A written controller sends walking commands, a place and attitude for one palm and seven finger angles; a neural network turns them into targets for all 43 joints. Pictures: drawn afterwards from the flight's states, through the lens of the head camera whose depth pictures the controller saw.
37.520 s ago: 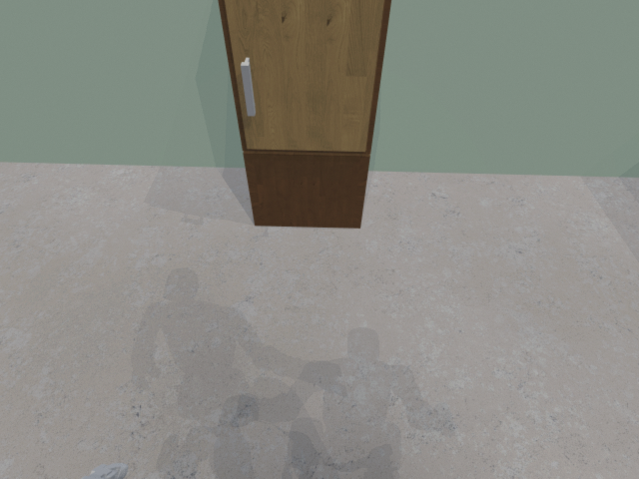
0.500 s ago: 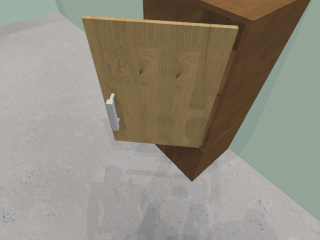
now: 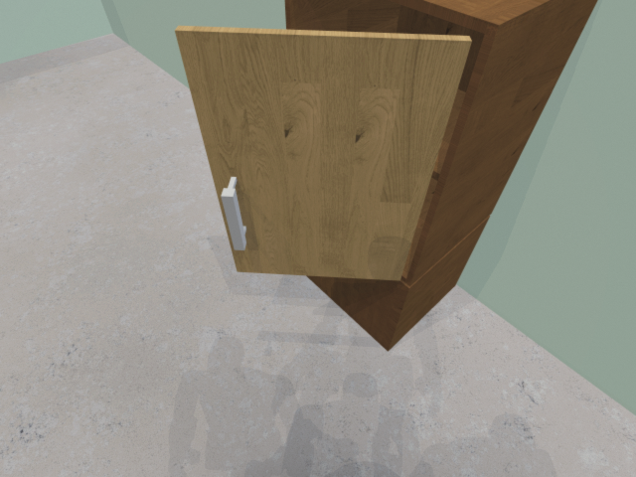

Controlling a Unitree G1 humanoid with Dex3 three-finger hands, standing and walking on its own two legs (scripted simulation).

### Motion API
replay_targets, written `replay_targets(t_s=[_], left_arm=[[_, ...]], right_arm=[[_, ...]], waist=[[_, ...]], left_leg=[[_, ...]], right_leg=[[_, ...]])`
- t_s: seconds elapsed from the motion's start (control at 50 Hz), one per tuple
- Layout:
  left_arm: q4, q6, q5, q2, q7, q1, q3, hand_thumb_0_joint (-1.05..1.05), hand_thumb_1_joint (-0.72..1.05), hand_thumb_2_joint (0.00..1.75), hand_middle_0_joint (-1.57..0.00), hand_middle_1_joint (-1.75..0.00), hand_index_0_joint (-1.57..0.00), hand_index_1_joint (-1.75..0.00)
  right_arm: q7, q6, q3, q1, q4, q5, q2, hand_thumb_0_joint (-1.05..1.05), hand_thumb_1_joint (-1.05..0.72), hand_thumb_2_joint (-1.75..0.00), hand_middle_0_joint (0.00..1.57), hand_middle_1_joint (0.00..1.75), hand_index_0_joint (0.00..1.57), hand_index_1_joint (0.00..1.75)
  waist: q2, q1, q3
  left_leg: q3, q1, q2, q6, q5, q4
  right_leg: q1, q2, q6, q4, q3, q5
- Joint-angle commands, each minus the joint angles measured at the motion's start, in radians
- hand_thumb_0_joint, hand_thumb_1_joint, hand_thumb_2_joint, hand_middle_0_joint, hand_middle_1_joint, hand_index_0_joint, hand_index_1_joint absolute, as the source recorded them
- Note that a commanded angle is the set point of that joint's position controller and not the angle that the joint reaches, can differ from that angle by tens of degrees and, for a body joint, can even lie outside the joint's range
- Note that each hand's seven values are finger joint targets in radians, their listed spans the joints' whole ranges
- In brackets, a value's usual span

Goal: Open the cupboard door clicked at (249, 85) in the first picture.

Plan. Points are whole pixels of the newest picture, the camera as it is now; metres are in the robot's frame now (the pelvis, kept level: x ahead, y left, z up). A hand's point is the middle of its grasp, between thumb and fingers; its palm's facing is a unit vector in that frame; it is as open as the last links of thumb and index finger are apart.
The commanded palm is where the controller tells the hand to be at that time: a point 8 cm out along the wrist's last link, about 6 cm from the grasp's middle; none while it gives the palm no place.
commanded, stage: look again from close up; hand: left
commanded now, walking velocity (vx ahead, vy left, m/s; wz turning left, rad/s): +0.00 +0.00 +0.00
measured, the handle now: (236, 214) +0.61 +0.21 -0.10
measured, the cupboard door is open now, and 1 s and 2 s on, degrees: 44 44 44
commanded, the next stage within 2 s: shuffle to correct the standing spot in 0.02 s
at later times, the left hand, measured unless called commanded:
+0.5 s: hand out of the picture +0.02 +0.18 -0.19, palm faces -0.02 -0.98 -0.18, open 7.4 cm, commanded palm none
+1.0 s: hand out of the picture +0.13 +0.20 -0.17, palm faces +0.03 -0.97 -0.24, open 7.4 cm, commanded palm none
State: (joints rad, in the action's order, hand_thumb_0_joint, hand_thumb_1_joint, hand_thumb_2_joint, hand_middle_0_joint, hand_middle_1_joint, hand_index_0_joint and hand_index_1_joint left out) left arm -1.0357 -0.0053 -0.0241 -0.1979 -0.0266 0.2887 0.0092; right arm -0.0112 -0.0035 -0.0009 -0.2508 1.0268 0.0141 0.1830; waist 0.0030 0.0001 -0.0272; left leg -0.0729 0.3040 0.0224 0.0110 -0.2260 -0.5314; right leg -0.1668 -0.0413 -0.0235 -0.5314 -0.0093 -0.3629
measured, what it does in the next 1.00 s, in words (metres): steps on the spot: right foot, then left foot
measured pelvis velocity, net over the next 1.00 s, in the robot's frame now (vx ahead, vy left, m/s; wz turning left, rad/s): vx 0.08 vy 0.01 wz -0.01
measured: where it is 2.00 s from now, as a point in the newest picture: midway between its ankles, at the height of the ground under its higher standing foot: outside the picture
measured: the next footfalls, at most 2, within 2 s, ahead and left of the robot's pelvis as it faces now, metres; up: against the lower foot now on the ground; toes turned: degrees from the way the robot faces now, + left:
right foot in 0.58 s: +0.07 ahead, -0.10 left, +0.00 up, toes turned -6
left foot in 0.82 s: +0.13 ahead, +0.11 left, +0.00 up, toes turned +2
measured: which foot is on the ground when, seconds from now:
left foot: down 0.00-0.58, up 0.60-0.80, down 0.82-1.00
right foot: down 0.00-0.42, up 0.44-0.56, down 0.58-0.84, up 0.86-1.00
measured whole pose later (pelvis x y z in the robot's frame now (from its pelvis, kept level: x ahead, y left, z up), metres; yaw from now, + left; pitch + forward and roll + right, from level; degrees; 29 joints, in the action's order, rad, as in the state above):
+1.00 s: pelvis +0.08 +0.01 +0.00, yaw +0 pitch +1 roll +0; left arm -0.98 -0.05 -0.02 -0.20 -0.04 0.20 -0.05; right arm -0.04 0.00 -0.02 -0.15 0.96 0.02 0.17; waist -0.02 -0.01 -0.08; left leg -0.11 0.30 0.02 0.04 -0.23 -0.52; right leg -0.38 -0.01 -0.01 -0.98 -0.02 -0.52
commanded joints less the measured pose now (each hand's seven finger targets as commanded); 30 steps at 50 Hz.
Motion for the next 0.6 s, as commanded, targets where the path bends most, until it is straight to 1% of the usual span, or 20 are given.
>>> replay_targets(t_s=[0.0,0.1,0.14,0.18,0.24,0.28,0.32,0.34,0.36,0.38,0.4,0.42,0.44,0.46,0.48,0.5,0.52,0.54,0.56,0.58], left_arm=[[0.032,0.023,0.006,-0.125,-0.006,0.057,-0.024,0.00,0.90,0.90,-0.20,-0.30,-0.20,-0.30],[0.017,0.027,0.007,-0.140,-0.006,0.052,-0.026,0.00,0.90,0.90,-0.20,-0.30,-0.20,-0.30],[-0.002,0.021,0.004,-0.109,-0.005,0.079,-0.021,0.00,0.90,0.90,-0.20,-0.30,-0.20,-0.30],[-0.008,0.016,0.001,-0.114,0.000,0.092,-0.025,0.00,0.90,0.90,-0.20,-0.30,-0.20,-0.30],[-0.008,0.017,0.002,-0.132,0.005,0.099,-0.036,0.00,0.90,0.90,-0.20,-0.30,-0.20,-0.30],[-0.010,0.019,0.000,-0.140,0.005,0.109,-0.044,0.00,0.90,0.90,-0.20,-0.30,-0.20,-0.30],[-0.013,0.021,0.001,-0.136,0.006,0.118,-0.049,0.00,0.90,0.90,-0.20,-0.30,-0.20,-0.30],[-0.011,0.023,0.000,-0.128,0.007,0.117,-0.050,0.00,0.90,0.90,-0.20,-0.30,-0.20,-0.30],[-0.007,0.024,-0.001,-0.109,0.008,0.115,-0.049,0.00,0.90,0.90,-0.20,-0.30,-0.20,-0.30],[-0.002,0.026,-0.002,-0.092,0.009,0.103,-0.046,0.00,0.90,0.90,-0.20,-0.30,-0.20,-0.30],[0.012,0.032,-0.002,-0.063,0.009,0.086,-0.042,0.00,0.90,0.90,-0.20,-0.30,-0.20,-0.30],[0.032,0.038,-0.002,-0.049,0.008,0.040,-0.037,0.00,0.90,0.90,-0.20,-0.30,-0.20,-0.30],[0.049,0.042,0.002,-0.043,0.008,-0.002,-0.038,0.00,0.90,0.90,-0.20,-0.30,-0.20,-0.30],[0.055,0.045,0.003,-0.033,0.011,-0.022,-0.040,0.00,0.90,0.90,-0.20,-0.30,-0.20,-0.30],[0.042,0.045,0.005,-0.011,0.012,0.011,-0.040,0.00,0.90,0.90,-0.20,-0.30,-0.20,-0.30],[0.014,0.045,0.006,0.007,0.012,0.084,-0.040,0.00,0.90,0.90,-0.20,-0.30,-0.20,-0.30],[-0.018,0.049,0.003,-0.009,0.009,0.166,-0.045,0.00,0.90,0.90,-0.20,-0.30,-0.20,-0.30],[-0.039,0.059,0.000,-0.087,-0.003,0.220,-0.056,0.00,0.90,0.90,-0.20,-0.30,-0.20,-0.30],[-0.033,0.059,0.007,-0.140,-0.010,0.219,-0.059,0.00,0.90,0.90,-0.20,-0.30,-0.20,-0.30],[-0.030,0.059,0.004,-0.131,-0.011,0.188,-0.051,0.00,0.90,0.90,-0.20,-0.30,-0.20,-0.30]], right_arm=[[-0.006,0.032,-0.029,-0.013,-0.038,0.001,0.136,0.00,-0.90,-0.90,0.20,0.30,0.20,0.30],[-0.009,0.039,-0.029,-0.006,-0.017,-0.004,0.147,0.00,-0.90,-0.90,0.20,0.30,0.20,0.30],[-0.005,0.031,-0.020,-0.026,0.000,0.000,0.111,0.00,-0.90,-0.90,0.20,0.30,0.20,0.30],[0.001,0.023,-0.022,-0.018,-0.002,0.003,0.106,0.00,-0.90,-0.90,0.20,0.30,0.20,0.30],[0.007,0.023,-0.022,-0.016,-0.011,0.006,0.092,0.00,-0.90,-0.90,0.20,0.30,0.20,0.30],[0.008,0.029,-0.020,-0.022,-0.013,0.006,0.083,0.00,-0.90,-0.90,0.20,0.30,0.20,0.30],[0.006,0.038,-0.020,-0.037,-0.013,0.005,0.084,0.00,-0.90,-0.90,0.20,0.30,0.20,0.30],[0.004,0.043,-0.021,-0.060,-0.006,0.005,0.094,0.00,-0.90,-0.90,0.20,0.30,0.20,0.30],[0.001,0.047,-0.026,-0.088,0.008,0.004,0.111,0.00,-0.90,-0.90,0.20,0.30,0.20,0.30],[-0.004,0.051,-0.031,-0.137,0.026,0.005,0.141,0.00,-0.90,-0.90,0.20,0.30,0.20,0.30],[-0.011,0.052,-0.040,-0.188,0.039,0.006,0.170,0.00,-0.90,-0.90,0.20,0.30,0.20,0.30],[-0.015,0.053,-0.043,-0.226,0.050,0.008,0.165,0.00,-0.90,-0.90,0.20,0.30,0.20,0.30],[-0.015,0.055,-0.040,-0.231,0.049,0.009,0.148,0.00,-0.90,-0.90,0.20,0.30,0.20,0.30],[-0.016,0.055,-0.036,-0.202,0.046,0.010,0.129,0.00,-0.90,-0.90,0.20,0.30,0.20,0.30],[-0.018,0.052,-0.031,-0.150,0.033,0.011,0.127,0.00,-0.90,-0.90,0.20,0.30,0.20,0.30],[-0.021,0.048,-0.026,-0.087,0.020,0.007,0.117,0.00,-0.90,-0.90,0.20,0.30,0.20,0.30],[-0.022,0.049,-0.020,-0.051,0.013,-0.002,0.099,0.00,-0.90,-0.90,0.20,0.30,0.20,0.30],[-0.019,0.052,-0.013,-0.038,-0.008,-0.013,0.049,0.00,-0.90,-0.90,0.20,0.30,0.20,0.30],[-0.021,0.045,-0.010,-0.029,-0.026,-0.012,0.033,0.00,-0.90,-0.90,0.20,0.30,0.20,0.30],[-0.024,0.035,-0.018,-0.021,-0.015,-0.010,0.030,0.00,-0.90,-0.90,0.20,0.30,0.20,0.30]], waist=[[-0.010,-0.007,-0.019],[-0.007,-0.006,0.014],[-0.019,-0.008,0.006],[-0.037,-0.014,-0.058],[-0.066,-0.011,-0.102],[-0.097,-0.012,-0.114],[-0.076,-0.008,-0.099],[-0.027,0.002,-0.079],[0.041,0.008,-0.068],[0.133,0.024,-0.034],[0.225,0.036,-0.017],[0.252,0.053,-0.020],[0.211,0.055,-0.028],[0.144,0.042,-0.039],[0.129,0.008,-0.012],[0.101,-0.038,0.019],[0.026,-0.075,0.052],[-0.181,-0.077,0.066],[-0.229,-0.064,0.051],[-0.146,-0.053,0.027]], left_leg=[[0.108,-0.072,0.081,0.032,-0.009,0.137],[0.096,-0.114,0.088,0.032,0.118,0.114],[0.080,-0.099,0.076,0.027,0.000,0.104],[0.063,-0.039,0.055,0.025,-0.145,0.084],[0.023,0.006,0.022,0.016,-0.171,0.015],[-0.001,0.038,0.009,0.015,-0.134,-0.030],[-0.001,0.002,0.015,0.021,-0.068,-0.029],[0.020,-0.048,0.034,0.032,-0.007,-0.002],[0.073,-0.109,0.075,0.056,0.056,0.024],[0.171,-0.177,0.143,0.098,0.106,0.076],[0.282,-0.248,0.218,0.160,0.164,0.130],[0.349,-0.299,0.273,0.213,0.249,0.164],[0.356,-0.287,0.302,0.244,0.312,0.166],[0.335,-0.235,0.301,0.247,0.384,0.140],[0.254,-0.156,0.275,0.216,0.408,0.118],[0.170,-0.072,0.217,0.167,0.379,0.068],[0.095,-0.005,0.145,0.104,0.291,-0.033],[0.005,0.144,0.049,0.029,0.020,-0.147],[-0.006,0.165,0.017,-0.007,-0.275,-0.206],[0.028,0.134,0.020,-0.015,-0.328,-0.264]], right_leg=[[-0.109,-0.041,0.053,0.125,0.056,0.036],[-0.083,-0.050,0.048,0.123,0.058,0.135],[-0.086,-0.050,0.052,0.126,0.059,0.009],[-0.116,-0.059,0.069,0.159,0.089,-0.140],[-0.140,-0.090,0.099,0.187,0.137,-0.202],[-0.111,-0.105,0.111,0.178,0.144,-0.141],[-0.109,-0.099,0.108,0.124,0.113,-0.045],[-0.119,-0.076,0.098,0.069,0.075,0.002],[-0.154,-0.037,0.083,-0.003,0.019,0.030],[-0.201,0.007,0.067,-0.126,-0.048,0.007],[-0.288,0.049,0.055,-0.253,-0.101,-0.089],[-0.389,0.048,0.060,-0.362,-0.090,-0.243],[-0.414,0.019,0.069,-0.407,-0.065,-0.285],[-0.377,0.003,0.073,-0.372,-0.048,-0.274],[-0.261,-0.004,0.067,-0.268,-0.049,-0.221],[-0.101,0.005,0.055,-0.102,-0.065,-0.076],[0.044,-0.014,0.041,0.055,-0.032,0.148],[0.169,-0.189,0.066,0.130,0.187,0.463],[0.151,-0.350,0.147,0.159,0.274,0.797],[0.101,-0.352,0.209,0.117,0.242,0.979]])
